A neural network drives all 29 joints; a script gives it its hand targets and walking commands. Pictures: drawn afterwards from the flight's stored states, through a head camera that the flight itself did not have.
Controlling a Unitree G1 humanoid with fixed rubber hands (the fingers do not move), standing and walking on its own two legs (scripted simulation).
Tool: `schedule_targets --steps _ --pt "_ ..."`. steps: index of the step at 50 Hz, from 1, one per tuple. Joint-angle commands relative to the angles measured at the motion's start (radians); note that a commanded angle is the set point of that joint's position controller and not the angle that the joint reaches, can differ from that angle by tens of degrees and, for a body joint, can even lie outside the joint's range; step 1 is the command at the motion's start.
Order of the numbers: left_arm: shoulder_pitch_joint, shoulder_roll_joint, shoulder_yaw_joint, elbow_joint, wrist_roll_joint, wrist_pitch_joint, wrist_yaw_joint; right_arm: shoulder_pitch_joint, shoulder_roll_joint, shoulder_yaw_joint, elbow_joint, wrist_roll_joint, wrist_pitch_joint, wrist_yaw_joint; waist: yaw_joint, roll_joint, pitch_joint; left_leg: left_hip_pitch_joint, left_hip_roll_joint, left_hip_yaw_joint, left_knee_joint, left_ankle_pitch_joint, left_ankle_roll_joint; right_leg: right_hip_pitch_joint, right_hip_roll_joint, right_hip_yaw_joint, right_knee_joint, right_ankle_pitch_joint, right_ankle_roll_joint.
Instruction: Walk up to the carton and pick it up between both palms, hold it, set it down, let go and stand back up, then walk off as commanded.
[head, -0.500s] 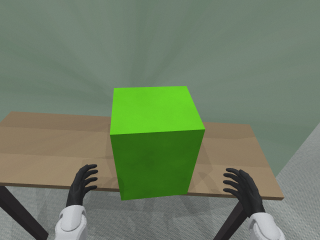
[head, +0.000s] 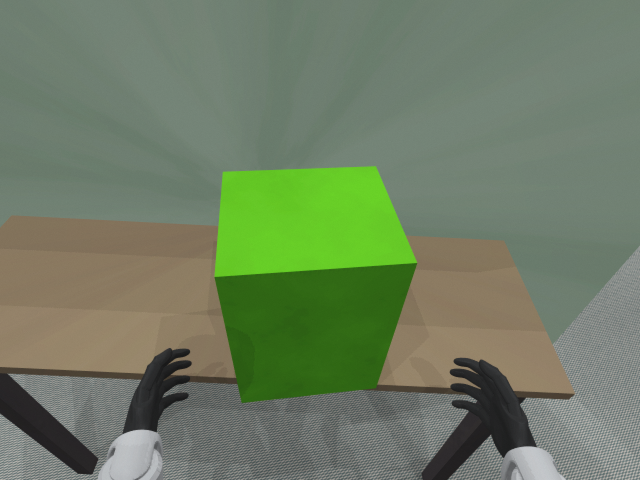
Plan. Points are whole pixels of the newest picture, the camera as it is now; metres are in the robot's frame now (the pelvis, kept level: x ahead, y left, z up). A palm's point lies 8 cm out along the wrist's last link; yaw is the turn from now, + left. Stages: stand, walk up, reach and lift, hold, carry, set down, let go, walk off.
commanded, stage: set down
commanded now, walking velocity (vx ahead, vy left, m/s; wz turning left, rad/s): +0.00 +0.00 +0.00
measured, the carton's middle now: (306, 289) +0.38 +0.02 +0.05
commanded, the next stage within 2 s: let go in 0.92 s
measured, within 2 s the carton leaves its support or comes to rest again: neither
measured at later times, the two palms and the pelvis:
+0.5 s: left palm (139, 434) +0.21 +0.22 -0.02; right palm (502, 447) +0.19 -0.21 -0.01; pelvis +0.01 +0.00 +0.00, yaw +0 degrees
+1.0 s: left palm (134, 456) +0.20 +0.23 -0.06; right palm (497, 472) +0.17 -0.22 -0.05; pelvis +0.02 +0.00 +0.00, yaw +0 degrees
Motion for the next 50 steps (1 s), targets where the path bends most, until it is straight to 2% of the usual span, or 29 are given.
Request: schedule_targets --steps 1,2,4,6,7,11,13,19,22,23,24,25,26,28,30,31,33,34,36,37,39,41,43,45,46,48,50 --pt "0.049 0.081 -0.025 -0.141 -0.04 -0.029 -0.01 0.029 -0.058 -0.024 -0.12 -0.014 -0.043 0.002 0.065 0.025 -0.004 0.104 -0.072 0.077 -0.079 0.142 0.01 0.059 -0.006 0.082 -0.081 -0.062 -0.015" --pt "0.041 0.078 -0.015 -0.16 -0.033 -0.033 -0.004 0.016 -0.074 -0.021 -0.125 -0.004 -0.046 0.008 0.08 0.037 -0.006 0.106 -0.069 0.077 -0.079 0.159 0.007 0.056 0.0 0.078 -0.076 -0.059 -0.022" --pt "0.066 0.078 -0.018 -0.103 -0.026 -0.026 -0.018 0.043 -0.069 -0.016 -0.073 -0.016 -0.044 0.003 0.066 0.031 0.003 0.124 -0.071 0.074 -0.07 0.176 0.005 0.057 -0.002 0.079 -0.085 -0.039 -0.02" --pt "0.064 0.085 -0.017 -0.128 -0.027 -0.033 -0.014 0.031 -0.081 -0.029 -0.079 -0.013 -0.056 0.008 0.072 0.049 -0.01 0.126 -0.066 0.073 -0.068 0.184 -0.001 0.048 0.005 0.07 -0.078 -0.053 -0.026" --pt "0.082 0.086 -0.02 -0.137 -0.026 -0.036 -0.015 0.051 -0.07 -0.025 -0.077 -0.016 -0.061 0.006 0.065 0.047 -0.01 0.127 -0.066 0.07 -0.063 0.19 -0.001 0.053 0.003 0.069 -0.078 -0.037 -0.026" --pt "0.09 0.081 -0.017 -0.102 -0.007 -0.026 -0.02 0.062 -0.078 -0.022 -0.022 -0.025 -0.061 0.008 0.061 0.064 0.002 0.138 -0.067 0.071 -0.061 0.202 -0.005 0.043 0.006 0.063 -0.08 -0.035 -0.03" --pt "0.102 0.089 -0.014 -0.082 -0.01 -0.022 -0.032 0.075 -0.077 -0.02 -0.013 -0.035 -0.057 0.003 0.054 0.043 0.01 0.147 -0.068 0.071 -0.06 0.202 -0.001 0.044 0.005 0.062 -0.083 -0.028 -0.025" --pt "0.073 0.11 0.001 -0.039 -0.008 -0.009 -0.044 0.055 -0.066 -0.028 0.03 -0.052 -0.052 -0.004 0.053 0.036 0.011 0.117 -0.069 0.073 -0.061 0.125 0.011 0.039 -0.009 0.064 -0.084 -0.079 -0.022" --pt "0.065 0.118 0.003 0.03 -0.003 0.009 -0.061 0.047 -0.053 -0.031 0.081 -0.071 -0.04 -0.011 0.04 0.017 0.042 0.102 -0.07 0.077 -0.065 0.08 0.015 0.032 -0.016 0.066 -0.092 -0.105 -0.017" --pt "0.064 0.116 -0.002 0.012 -0.003 0.012 -0.062 0.054 -0.056 -0.03 0.078 -0.066 -0.041 -0.013 0.042 0.027 0.042 0.109 -0.07 0.076 -0.063 0.094 0.014 0.035 -0.016 0.062 -0.089 -0.094 -0.016" --pt "0.063 0.122 0.005 0.018 -0.01 0.012 -0.065 0.035 -0.057 -0.03 0.054 -0.073 -0.046 -0.014 0.047 0.013 0.041 0.096 -0.069 0.077 -0.066 0.093 0.016 0.039 -0.015 0.061 -0.089 -0.097 -0.017" --pt "0.059 0.123 0.0 0.035 -0.003 0.02 -0.068 0.04 -0.055 -0.035 0.085 -0.084 -0.045 -0.018 0.039 0.028 0.054 0.098 -0.072 0.079 -0.061 0.083 0.015 0.035 -0.017 0.061 -0.084 -0.096 -0.015" --pt "0.056 0.126 -0.001 -0.01 -0.008 0.014 -0.062 0.026 -0.06 -0.036 0.051 -0.074 -0.058 -0.016 0.047 0.028 0.024 0.098 -0.069 0.077 -0.062 0.095 0.014 0.045 -0.011 0.053 -0.078 -0.091 -0.015" --pt "0.045 0.129 -0.003 0.041 -0.001 0.022 -0.07 0.025 -0.05 -0.039 0.089 -0.094 -0.052 -0.019 0.038 0.017 0.044 0.092 -0.068 0.078 -0.061 0.07 0.018 0.032 -0.017 0.055 -0.083 -0.106 -0.015" --pt "0.045 0.126 0.003 0.052 0.008 0.026 -0.069 0.023 -0.052 -0.039 0.125 -0.092 -0.055 -0.02 0.046 0.039 0.043 0.097 -0.067 0.077 -0.059 0.088 0.011 0.028 -0.012 0.051 -0.075 -0.093 -0.017" --pt "0.038 0.13 -0.003 0.065 0.015 0.03 -0.071 0.018 -0.045 -0.045 0.138 -0.098 -0.054 -0.019 0.037 0.046 0.037 0.098 -0.068 0.075 -0.059 0.063 0.013 0.025 -0.013 0.046 -0.078 -0.111 -0.017" --pt "0.016 0.142 0.007 0.073 0.004 0.029 -0.072 0.002 -0.038 -0.047 0.139 -0.106 -0.06 -0.023 0.041 0.032 0.043 0.079 -0.07 0.082 -0.056 0.048 0.016 0.02 -0.015 0.05 -0.076 -0.118 -0.013" --pt "0.016 0.14 -0.005 0.048 0.001 0.023 -0.066 -0.012 -0.046 -0.052 0.123 -0.109 -0.069 -0.02 0.044 0.04 0.026 0.085 -0.065 0.082 -0.058 0.057 0.015 0.017 -0.01 0.043 -0.069 -0.115 -0.015" --pt "0.009 0.142 -0.011 0.072 0.002 0.021 -0.067 -0.009 -0.045 -0.058 0.156 -0.116 -0.075 -0.022 0.029 0.04 0.032 0.077 -0.066 0.079 -0.048 0.062 0.015 0.013 -0.013 0.047 -0.065 -0.095 -0.015" --pt "0.015 0.14 0.0 0.099 0.015 0.026 -0.069 -0.013 -0.036 -0.049 0.171 -0.12 -0.076 -0.022 0.041 0.043 0.028 0.088 -0.068 0.081 -0.052 0.065 0.013 0.02 -0.01 0.043 -0.063 -0.094 -0.017" --pt "0.017 0.141 -0.013 0.141 0.013 0.032 -0.078 -0.009 -0.032 -0.052 0.206 -0.131 -0.076 -0.027 0.027 0.033 0.045 0.08 -0.071 0.084 -0.047 0.059 0.016 0.02 -0.013 0.043 -0.063 -0.085 -0.012" --pt "0.005 0.147 0.004 0.156 0.022 0.037 -0.083 -0.016 -0.03 -0.046 0.23 -0.135 -0.079 -0.03 0.032 0.044 0.045 0.081 -0.071 0.088 -0.05 0.073 0.014 0.026 -0.012 0.041 -0.058 -0.069 -0.008" --pt "-0.007 0.155 0.008 0.116 0.019 0.029 -0.078 -0.026 -0.035 -0.05 0.218 -0.132 -0.093 -0.029 0.034 0.051 0.025 0.083 -0.069 0.086 -0.039 0.102 0.011 0.041 -0.008 0.036 -0.045 -0.035 -0.007" --pt "-0.015 0.159 0.012 0.182 0.028 0.035 -0.085 -0.041 -0.021 -0.041 0.264 -0.146 -0.096 -0.034 0.031 0.053 0.042 0.075 -0.071 0.088 -0.038 0.094 0.01 0.038 -0.009 0.037 -0.047 -0.031 -0.007" --pt "-0.027 0.163 0.012 0.136 0.023 0.028 -0.08 -0.044 -0.025 -0.041 0.256 -0.139 -0.105 -0.032 0.034 0.065 0.014 0.081 -0.07 0.087 -0.032 0.107 0.009 0.04 -0.005 0.035 -0.038 -0.021 -0.007" --pt "-0.017 0.171 0.012 0.172 0.016 0.027 -0.088 -0.044 -0.022 -0.04 0.264 -0.148 -0.116 -0.038 0.031 0.041 0.02 0.08 -0.073 0.095 -0.026 0.127 0.012 0.043 -0.007 0.036 -0.037 0.018 0.0" --pt "-0.02 0.175 0.018 0.209 0.027 0.035 -0.095 -0.053 -0.023 -0.04 0.299 -0.154 -0.119 -0.041 0.027 0.051 0.021 0.079 -0.075 0.091 -0.027 0.116 0.012 0.051 -0.007 0.033 -0.034 0.019 0.002"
